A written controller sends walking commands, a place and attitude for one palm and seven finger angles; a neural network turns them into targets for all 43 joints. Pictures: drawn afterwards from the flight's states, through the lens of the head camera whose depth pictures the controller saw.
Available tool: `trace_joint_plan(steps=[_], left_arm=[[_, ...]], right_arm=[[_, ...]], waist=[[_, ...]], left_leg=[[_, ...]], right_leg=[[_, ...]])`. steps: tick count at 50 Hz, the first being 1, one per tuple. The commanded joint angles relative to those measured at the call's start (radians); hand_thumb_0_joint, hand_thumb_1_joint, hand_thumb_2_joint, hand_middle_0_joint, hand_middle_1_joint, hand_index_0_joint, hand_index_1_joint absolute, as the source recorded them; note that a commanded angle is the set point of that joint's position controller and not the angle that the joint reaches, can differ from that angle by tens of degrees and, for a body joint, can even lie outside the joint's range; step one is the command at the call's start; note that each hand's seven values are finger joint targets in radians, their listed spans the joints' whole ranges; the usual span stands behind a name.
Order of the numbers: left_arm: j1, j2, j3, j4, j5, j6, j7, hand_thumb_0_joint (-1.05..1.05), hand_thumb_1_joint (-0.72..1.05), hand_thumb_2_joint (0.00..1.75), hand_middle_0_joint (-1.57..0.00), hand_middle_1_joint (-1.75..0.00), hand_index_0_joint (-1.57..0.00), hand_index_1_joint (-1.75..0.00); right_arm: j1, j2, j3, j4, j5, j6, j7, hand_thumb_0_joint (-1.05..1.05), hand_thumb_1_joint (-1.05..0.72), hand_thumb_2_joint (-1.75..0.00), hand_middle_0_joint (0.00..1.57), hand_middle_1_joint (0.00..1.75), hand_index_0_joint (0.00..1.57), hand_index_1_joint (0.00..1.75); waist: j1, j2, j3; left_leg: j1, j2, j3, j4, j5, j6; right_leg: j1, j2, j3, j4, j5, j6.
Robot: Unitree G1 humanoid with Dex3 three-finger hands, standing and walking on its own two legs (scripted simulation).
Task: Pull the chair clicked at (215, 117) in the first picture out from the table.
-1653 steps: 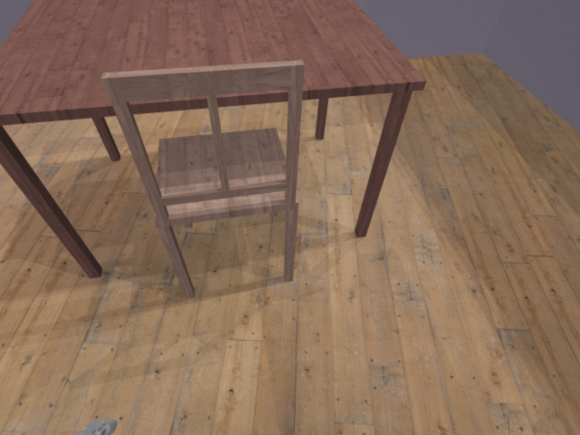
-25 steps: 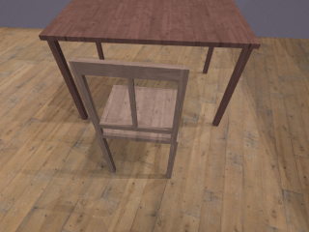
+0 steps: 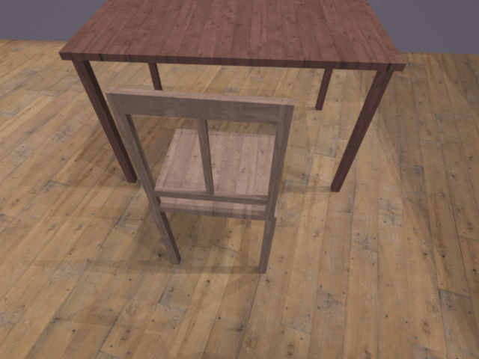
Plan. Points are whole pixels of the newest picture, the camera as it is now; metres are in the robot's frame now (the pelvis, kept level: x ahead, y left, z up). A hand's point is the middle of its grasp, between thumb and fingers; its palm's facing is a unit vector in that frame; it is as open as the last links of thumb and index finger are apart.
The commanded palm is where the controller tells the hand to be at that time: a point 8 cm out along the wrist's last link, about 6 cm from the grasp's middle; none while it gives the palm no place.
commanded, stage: look to check the result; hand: left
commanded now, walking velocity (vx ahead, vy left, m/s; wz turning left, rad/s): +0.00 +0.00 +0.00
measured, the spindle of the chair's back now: (206, 160) +0.59 +0.12 -0.08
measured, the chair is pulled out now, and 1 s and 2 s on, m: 0.30 0.30 0.30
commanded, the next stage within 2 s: take the last steps up to it in 0.30 s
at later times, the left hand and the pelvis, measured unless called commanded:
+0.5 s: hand out of the picture -0.01 +0.16 -0.17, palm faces +0.04 -0.98 -0.17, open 7.4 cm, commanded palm none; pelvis +0.00 +0.00 +0.00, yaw +0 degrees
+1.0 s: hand out of the picture +0.04 +0.13 -0.19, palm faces +0.02 -0.99 -0.16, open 7.4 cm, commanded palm none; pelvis +0.08 -0.03 -0.01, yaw -2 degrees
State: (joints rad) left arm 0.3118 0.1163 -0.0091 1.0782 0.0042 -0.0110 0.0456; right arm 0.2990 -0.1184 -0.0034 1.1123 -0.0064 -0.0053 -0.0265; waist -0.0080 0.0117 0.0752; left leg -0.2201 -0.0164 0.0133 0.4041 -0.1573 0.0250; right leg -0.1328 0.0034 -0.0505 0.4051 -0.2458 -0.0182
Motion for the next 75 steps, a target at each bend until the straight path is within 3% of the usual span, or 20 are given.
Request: trace_joint_plan(steps=[1,22,32,38,42,46,47,48,49,50,53,57,61,62,64,66,68,71,74,75], left_arm=[[0.095,0.089,0.016,-0.017,0.002,-0.010,0.001,0.00,0.90,0.90,-0.20,-0.30,-0.20,-0.30],[0.104,0.085,0.017,-0.016,0.002,-0.010,0.001,0.00,0.90,0.90,-0.20,-0.30,-0.20,-0.30],[0.122,0.084,0.033,-0.035,0.019,0.003,-0.021,0.00,0.90,0.90,-0.20,-0.30,-0.20,-0.30],[0.166,0.091,0.040,-0.033,0.015,-0.019,-0.023,0.00,0.90,0.90,-0.20,-0.30,-0.20,-0.30],[0.235,0.145,0.067,-0.009,0.010,-0.030,-0.009,0.00,0.90,0.90,-0.20,-0.30,-0.20,-0.30],[0.109,0.148,0.068,-0.048,0.003,-0.034,-0.011,0.00,0.90,0.90,-0.20,-0.30,-0.20,-0.30],[0.054,0.132,0.068,-0.076,-0.009,-0.040,-0.020,0.00,0.90,0.90,-0.20,-0.30,-0.20,-0.30],[0.016,0.097,0.055,-0.118,-0.024,-0.047,-0.029,0.00,0.90,0.90,-0.20,-0.30,-0.20,-0.30],[-0.026,0.095,0.046,-0.133,-0.017,-0.050,-0.026,0.00,0.90,0.90,-0.20,-0.30,-0.20,-0.30],[-0.022,0.114,0.054,-0.147,-0.005,-0.045,-0.021,0.00,0.90,0.90,-0.20,-0.30,-0.20,-0.30],[-0.029,0.111,0.054,-0.177,0.006,0.003,-0.041,0.00,0.90,0.90,-0.20,-0.30,-0.20,-0.30],[-0.053,0.090,0.044,-0.216,0.009,0.019,-0.063,0.00,0.90,0.90,-0.20,-0.30,-0.20,-0.30],[0.206,0.122,0.069,-0.130,0.010,0.002,-0.059,0.00,0.90,0.90,-0.20,-0.30,-0.20,-0.30],[0.255,0.168,0.077,-0.115,0.010,-0.007,-0.053,0.00,0.90,0.90,-0.20,-0.30,-0.20,-0.30],[0.151,0.330,0.104,-0.157,0.008,-0.020,-0.038,0.00,0.90,0.90,-0.20,-0.30,-0.20,-0.30],[-0.024,0.327,0.093,-0.221,0.024,-0.002,-0.033,0.00,0.90,0.90,-0.20,-0.30,-0.20,-0.30],[-0.129,0.276,0.091,-0.228,0.033,-0.003,-0.018,0.00,0.90,0.90,-0.20,-0.30,-0.20,-0.30],[-0.101,0.236,0.087,-0.221,0.019,0.010,-0.013,0.00,0.90,0.90,-0.20,-0.30,-0.20,-0.30],[-0.021,0.152,0.065,-0.220,-0.007,0.027,-0.008,0.00,0.90,0.90,-0.20,-0.30,-0.20,-0.30],[-0.020,0.152,0.064,-0.209,-0.001,0.031,0.000,0.00,0.90,0.90,-0.20,-0.30,-0.20,-0.30]], right_arm=[[0.091,-0.090,-0.018,-0.020,-0.003,-0.010,-0.003,0.00,-0.90,-0.90,0.20,0.30,0.20,0.30],[0.091,-0.085,-0.016,-0.016,-0.001,-0.013,-0.007,0.00,-0.90,-0.90,0.20,0.30,0.20,0.30],[0.125,-0.129,-0.053,-0.032,-0.021,-0.001,0.004,0.00,-0.90,-0.90,0.20,0.30,0.20,0.30],[0.102,-0.106,-0.049,-0.061,-0.015,-0.025,0.003,0.00,-0.90,-0.90,0.20,0.30,0.20,0.30],[0.068,-0.060,-0.037,-0.077,-0.010,-0.039,-0.003,0.00,-0.90,-0.90,0.20,0.30,0.20,0.30],[0.142,-0.068,-0.038,-0.049,-0.013,-0.052,-0.004,0.00,-0.90,-0.90,0.20,0.30,0.20,0.30],[0.247,-0.103,-0.048,-0.012,-0.018,-0.063,-0.009,0.00,-0.90,-0.90,0.20,0.30,0.20,0.30],[0.373,-0.188,-0.066,0.011,-0.031,-0.070,-0.024,0.00,-0.90,-0.90,0.20,0.30,0.20,0.30],[0.381,-0.217,-0.065,0.009,-0.025,-0.060,-0.030,0.00,-0.90,-0.90,0.20,0.30,0.20,0.30],[0.306,-0.222,-0.065,-0.026,-0.020,-0.055,-0.017,0.00,-0.90,-0.90,0.20,0.30,0.20,0.30],[0.048,-0.164,-0.052,-0.084,-0.027,-0.071,-0.013,0.00,-0.90,-0.90,0.20,0.30,0.20,0.30],[-0.002,-0.204,-0.064,-0.099,-0.038,-0.076,-0.011,0.00,-0.90,-0.90,0.20,0.30,0.20,0.30],[-0.047,-0.229,-0.058,-0.131,-0.020,-0.047,-0.002,0.00,-0.90,-0.90,0.20,0.30,0.20,0.30],[-0.020,-0.201,-0.058,-0.132,-0.011,-0.041,0.007,0.00,-0.90,-0.90,0.20,0.30,0.20,0.30],[0.090,-0.077,-0.039,-0.159,0.002,-0.021,0.013,0.00,-0.90,-0.90,0.20,0.30,0.20,0.30],[0.084,-0.034,-0.018,-0.165,-0.005,-0.018,0.025,0.00,-0.90,-0.90,0.20,0.30,0.20,0.30],[0.089,-0.073,-0.023,-0.149,-0.004,-0.004,0.014,0.00,-0.90,-0.90,0.20,0.30,0.20,0.30],[0.209,-0.090,-0.025,-0.100,0.012,-0.008,0.009,0.00,-0.90,-0.90,0.20,0.30,0.20,0.30],[0.070,-0.200,-0.044,-0.165,-0.010,-0.019,-0.004,0.00,-0.90,-0.90,0.20,0.30,0.20,0.30],[0.021,-0.183,-0.044,-0.177,-0.013,-0.011,-0.010,0.00,-0.90,-0.90,0.20,0.30,0.20,0.30]], waist=[[-0.002,-0.008,0.026],[0.003,0.001,0.016],[-0.003,0.071,0.103],[0.013,-0.039,0.048],[0.025,-0.243,-0.007],[-0.069,-0.028,-0.043],[-0.114,0.062,-0.058],[-0.147,0.245,-0.113],[-0.138,0.211,-0.102],[-0.104,0.059,-0.082],[0.027,0.149,0.103],[0.050,0.127,0.098],[0.133,0.015,-0.091],[0.138,-0.073,-0.117],[0.046,-0.417,-0.162],[-0.013,-0.096,0.012],[-0.044,-0.258,0.041],[-0.068,-0.170,-0.111],[0.016,0.193,-0.140],[0.028,0.164,-0.108]], left_leg=[[0.041,0.106,-0.118,-0.067,0.018,0.026],[0.049,0.108,-0.123,-0.063,0.064,0.032],[-0.086,0.155,-0.205,-0.159,-0.479,0.079],[-0.108,0.113,-0.115,-0.013,-0.246,0.073],[-0.273,0.019,0.081,0.366,-0.234,0.020],[-0.051,0.031,0.090,0.099,-0.150,0.049],[0.170,0.102,-0.050,0.015,0.221,0.115],[0.428,0.342,-0.372,-0.014,0.657,0.242],[0.389,0.472,-0.449,-0.074,0.723,0.332],[0.294,0.471,-0.354,-0.077,0.537,0.329],[0.004,0.396,-0.207,-0.183,0.069,0.198],[-0.064,0.315,-0.034,-0.159,0.017,0.130],[-0.144,0.215,0.016,0.141,0.172,0.071],[-0.125,0.130,0.065,0.294,0.101,0.032],[-0.227,0.028,0.015,0.759,-0.415,-0.006],[-0.222,0.061,0.020,0.792,-0.462,0.010],[-0.161,0.093,-0.036,0.635,-0.386,-0.006],[-0.013,0.036,0.022,0.132,-0.154,-0.022],[-0.004,0.224,-0.182,-0.018,0.429,0.089],[-0.012,0.207,-0.125,0.024,0.540,0.094]], right_leg=[[-0.096,-0.104,0.096,-0.109,0.008,-0.028],[-0.082,-0.104,0.088,-0.103,0.045,-0.029],[-0.185,-0.024,0.047,0.013,-0.232,-0.059],[-0.085,-0.069,0.124,-0.048,-0.111,-0.084],[0.168,-0.247,0.277,-0.103,0.471,-0.175],[0.097,-0.184,0.133,0.184,0.962,-0.162],[-0.114,-0.080,0.065,0.430,0.857,-0.095],[-0.448,0.027,-0.022,0.707,0.225,-0.029],[-0.519,0.034,0.041,0.938,-0.286,-0.034],[-0.524,-0.010,0.113,1.044,-0.286,-0.052],[-0.573,-0.092,0.140,1.072,-0.204,-0.029],[-0.487,-0.115,0.036,0.755,-0.184,-0.008],[0.010,-0.014,-0.071,0.272,0.037,0.005],[0.044,-0.021,-0.021,0.144,0.115,0.007],[-0.030,-0.395,0.518,-0.151,0.222,-0.147],[-0.333,-0.374,0.474,-0.152,-0.172,-0.192],[-0.409,-0.337,0.431,-0.102,-0.020,-0.171],[-0.202,-0.256,0.201,0.119,0.423,-0.086],[-0.186,-0.091,0.066,0.268,0.011,0.023],[-0.159,-0.076,0.050,0.270,-0.015,0.028]])
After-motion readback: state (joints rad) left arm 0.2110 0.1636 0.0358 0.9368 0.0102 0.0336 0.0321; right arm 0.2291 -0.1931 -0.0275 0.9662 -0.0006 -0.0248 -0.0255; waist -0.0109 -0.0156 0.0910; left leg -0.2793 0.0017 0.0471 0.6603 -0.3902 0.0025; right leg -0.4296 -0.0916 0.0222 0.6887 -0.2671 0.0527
